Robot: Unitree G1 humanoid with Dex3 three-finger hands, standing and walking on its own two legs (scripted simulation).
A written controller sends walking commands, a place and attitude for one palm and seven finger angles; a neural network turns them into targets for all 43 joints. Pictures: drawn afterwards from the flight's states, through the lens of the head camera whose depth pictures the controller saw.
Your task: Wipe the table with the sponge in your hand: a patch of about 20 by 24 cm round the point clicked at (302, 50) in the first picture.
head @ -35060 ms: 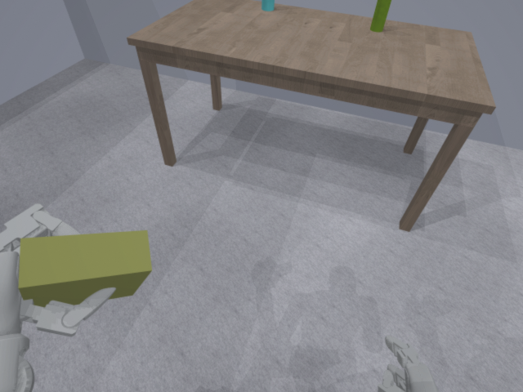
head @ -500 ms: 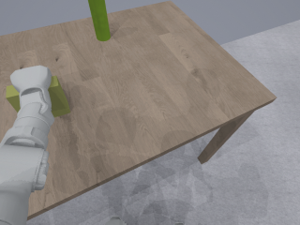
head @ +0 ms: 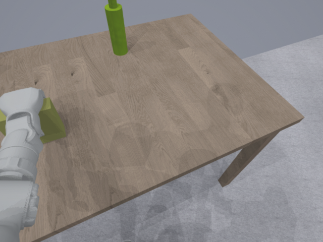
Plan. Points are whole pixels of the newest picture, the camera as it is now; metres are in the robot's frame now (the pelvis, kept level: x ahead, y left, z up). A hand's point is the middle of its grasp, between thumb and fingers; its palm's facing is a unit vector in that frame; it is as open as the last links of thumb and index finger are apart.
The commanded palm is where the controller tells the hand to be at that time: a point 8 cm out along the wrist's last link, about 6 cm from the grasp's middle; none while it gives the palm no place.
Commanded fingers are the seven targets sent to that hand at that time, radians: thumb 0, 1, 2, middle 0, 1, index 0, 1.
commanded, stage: slide back across to the first lane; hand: left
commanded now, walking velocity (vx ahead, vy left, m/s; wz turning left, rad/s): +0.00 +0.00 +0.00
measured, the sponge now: (36, 129) +0.40 +0.35 +0.01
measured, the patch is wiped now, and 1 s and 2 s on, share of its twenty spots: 1.00 1.00 1.00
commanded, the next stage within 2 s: wipe back along the first lane in 0.12 s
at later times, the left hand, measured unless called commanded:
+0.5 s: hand (21, 126) +0.39 +0.36 +0.04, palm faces -0.10 +0.00 -0.99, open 9.0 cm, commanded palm +0.36 +0.34 +0.08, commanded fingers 0.00 0.10 1.30 -1.20 -1.60 -1.20 -1.60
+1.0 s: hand (21, 142) +0.35 +0.35 +0.04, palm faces -0.06 -0.01 -1.00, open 9.0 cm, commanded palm +0.31 +0.32 +0.07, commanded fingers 0.00 0.10 1.30 -1.20 -1.60 -1.20 -1.60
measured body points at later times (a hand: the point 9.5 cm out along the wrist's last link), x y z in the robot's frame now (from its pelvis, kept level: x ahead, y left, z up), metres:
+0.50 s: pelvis +0.01 +0.00 +0.00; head +0.06 +0.01 +0.45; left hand +0.39 +0.36 +0.10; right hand +0.08 -0.27 -0.13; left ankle +0.02 +0.13 -0.72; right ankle -0.02 -0.15 -0.72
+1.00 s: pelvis +0.00 +0.01 +0.00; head +0.03 +0.01 +0.45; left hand +0.34 +0.34 +0.10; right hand +0.16 -0.24 -0.11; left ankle +0.02 +0.13 -0.72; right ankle -0.02 -0.15 -0.72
